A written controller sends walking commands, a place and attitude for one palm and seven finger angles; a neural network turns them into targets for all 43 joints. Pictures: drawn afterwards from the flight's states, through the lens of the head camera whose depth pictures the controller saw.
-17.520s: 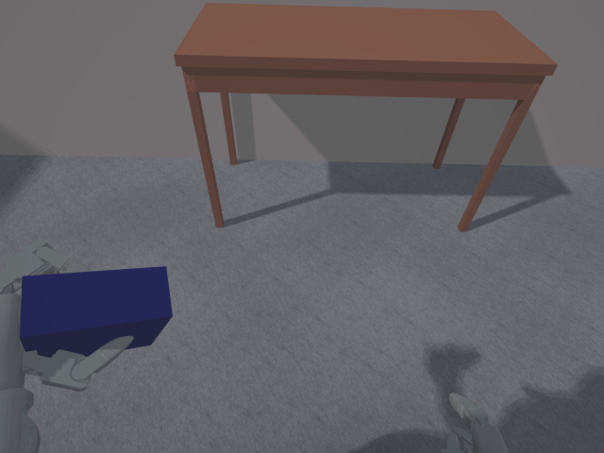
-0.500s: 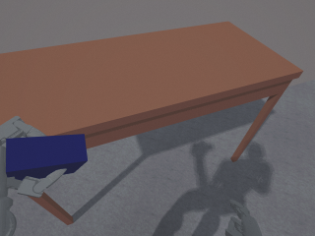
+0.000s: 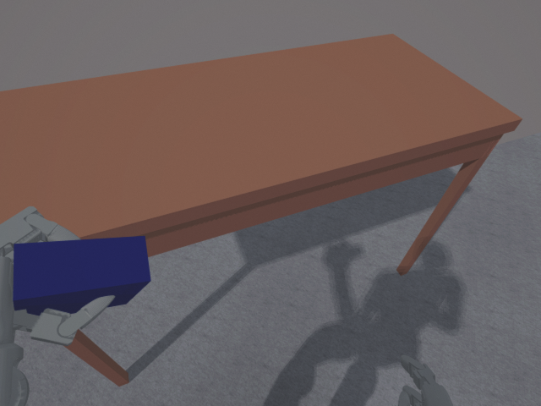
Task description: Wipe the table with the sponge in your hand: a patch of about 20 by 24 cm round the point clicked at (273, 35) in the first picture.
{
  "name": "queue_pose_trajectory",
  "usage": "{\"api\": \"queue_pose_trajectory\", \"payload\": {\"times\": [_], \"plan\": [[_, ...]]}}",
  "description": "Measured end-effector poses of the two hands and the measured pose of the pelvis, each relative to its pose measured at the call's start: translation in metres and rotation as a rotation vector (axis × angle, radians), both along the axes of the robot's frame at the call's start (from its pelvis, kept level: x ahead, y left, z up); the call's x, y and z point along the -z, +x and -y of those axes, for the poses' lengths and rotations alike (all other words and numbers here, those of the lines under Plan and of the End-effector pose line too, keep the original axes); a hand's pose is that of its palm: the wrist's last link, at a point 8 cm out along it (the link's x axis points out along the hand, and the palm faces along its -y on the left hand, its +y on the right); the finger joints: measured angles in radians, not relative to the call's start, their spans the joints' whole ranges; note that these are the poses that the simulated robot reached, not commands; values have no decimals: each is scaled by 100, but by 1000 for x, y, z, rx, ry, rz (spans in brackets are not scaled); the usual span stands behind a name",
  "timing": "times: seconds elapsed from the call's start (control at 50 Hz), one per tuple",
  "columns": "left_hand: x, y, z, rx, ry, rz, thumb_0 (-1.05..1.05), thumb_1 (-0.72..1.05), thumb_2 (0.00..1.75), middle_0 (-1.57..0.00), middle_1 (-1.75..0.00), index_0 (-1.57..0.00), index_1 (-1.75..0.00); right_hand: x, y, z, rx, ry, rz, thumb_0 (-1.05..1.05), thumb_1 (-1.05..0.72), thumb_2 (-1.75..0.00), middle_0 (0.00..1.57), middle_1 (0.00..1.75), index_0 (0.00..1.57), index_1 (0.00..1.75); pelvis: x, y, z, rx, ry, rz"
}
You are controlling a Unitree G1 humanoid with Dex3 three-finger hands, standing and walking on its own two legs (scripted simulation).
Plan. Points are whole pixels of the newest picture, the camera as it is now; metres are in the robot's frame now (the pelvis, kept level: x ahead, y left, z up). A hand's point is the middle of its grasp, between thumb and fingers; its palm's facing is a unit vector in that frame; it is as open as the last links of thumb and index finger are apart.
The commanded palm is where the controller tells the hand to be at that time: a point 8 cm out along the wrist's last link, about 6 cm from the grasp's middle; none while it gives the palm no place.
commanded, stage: look again from close up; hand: left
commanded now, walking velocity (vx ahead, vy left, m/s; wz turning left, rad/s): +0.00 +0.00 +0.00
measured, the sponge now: (99, 277) +0.22 +0.22 +0.14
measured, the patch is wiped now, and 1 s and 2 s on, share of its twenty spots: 0.00 0.00 0.00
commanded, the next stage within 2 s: shuffle to correct the standing spot in 0.38 s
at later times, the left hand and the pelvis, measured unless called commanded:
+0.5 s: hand (55, 243) +0.25 +0.28 +0.15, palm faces +0.41 -0.84 -0.36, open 9.2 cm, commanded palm +0.20 +0.30 +0.18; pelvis +0.04 +0.02 +0.00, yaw +0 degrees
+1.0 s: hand (57, 199) +0.31 +0.29 +0.17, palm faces +0.42 -0.85 -0.32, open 9.2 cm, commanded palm +0.25 +0.33 +0.18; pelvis +0.09 +0.04 -0.01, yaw +1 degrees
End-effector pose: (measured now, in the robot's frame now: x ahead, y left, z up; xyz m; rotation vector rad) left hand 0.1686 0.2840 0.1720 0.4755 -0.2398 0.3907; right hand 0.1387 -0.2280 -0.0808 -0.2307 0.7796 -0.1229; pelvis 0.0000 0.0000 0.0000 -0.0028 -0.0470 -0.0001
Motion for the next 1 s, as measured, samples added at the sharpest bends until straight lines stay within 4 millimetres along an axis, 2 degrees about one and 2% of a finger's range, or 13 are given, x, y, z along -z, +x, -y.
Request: {"api": "queue_pose_trajectory", "payload": {"times": [0.1, 0.12, 0.16, 0.2, 0.26, 0.36, 0.4, 0.44, 0.56, 0.64, 0.72, 0.82, 1.0], "plan": [[0, 6, 5, 3, -14, 3, -1, -42, 101, -83, -136, -85, -135, 1, 13, -4, -14, 12, 12, 1, -91, -90, 20, 30, 20, 30, 0, 6, 1, 1, -4, -9], [-6, 11, 1, 12, 49, 12, -1, -42, 101, -83, -136, -85, -135, 0, 15, -5, -33, 2, 15, 1, -91, -90, 20, 30, 20, 30, 0, 6, 3, -1, -8, -10], [-23, 24, -17, 11, 130, 91, -1, -42, 101, -83, -136, -85, -135, 1, 18, -8, -67, -6, 7, 1, -91, -90, 20, 30, 20, 30, 1, 5, 6, -14, -12, -18], [-31, 33, -35, -26, 108, 148, -1, -42, 101, -83, -136, -85, -135, -3, 22, -11, -74, 3, 17, 1, -91, -90, 20, 30, 20, 30, 0, 6, 5, -12, -10, -17], [-25, 39, -37, -30, 26, 150, -1, -42, 101, -83, -136, -85, -135, -11, 28, -13, -61, 24, 71, 1, -91, -90, 20, 30, 20, 30, -2, 12, -3, 6, -3, -18], [2, 38, -6, 88, -43, 21, -1, -42, 102, -83, -136, -85, -135, -15, 40, -19, -35, 43, 113, 1, -91, -90, 20, 30, 20, 30, -3, 26, -16, 10, 2, -21], [10, 38, -6, 100, -50, -19, -1, -42, 102, -83, -136, -85, -135, -15, 45, -22, -38, 36, 103, 1, -91, -90, 20, 30, 20, 30, -3, 31, -17, 5, 0, -23], [13, 39, -15, 79, -45, -27, -1, -42, 102, -83, -136, -85, -135, -17, 51, -26, -51, 23, 90, 1, -91, -90, 20, 30, 20, 30, -4, 35, -16, -2, -4, -25], [-1, 50, -43, -24, -52, 81, -1, -42, 102, -83, -136, -85, -135, -25, 75, -34, -110, -11, 94, 1, -91, -90, 20, 30, 20, 30, -5, 46, -19, -11, -16, -27], [-7, 62, -37, 9, -77, 136, -1, -42, 102, -83, -136, -85, -135, -30, 94, -38, -114, -15, 133, 1, -91, -90, 20, 30, 20, 30, -2, 55, -25, -9, -23, -29], [-2, 76, -31, 64, -74, 111, -1, -42, 102, -83, -136, -85, -135, -31, 107, -41, -84, -10, 161, 1, -91, -90, 20, 30, 20, 30, 1, 67, -32, -5, -25, -34], [5, 90, -42, 57, -36, 61, -1, -42, 102, -83, -136, -85, -135, -25, 114, -43, -52, -4, 142, 1, -91, -90, 20, 30, 20, 30, 5, 80, -35, -6, -24, -36], [-3, 96, -51, 56, -15, 144, -1, -42, 102, -83, -136, -85, -135, -5, 115, -47, -65, -15, 45, 1, -91, -90, 20, 30, 20, 30, 14, 92, -43, -21, -34, -27]]}}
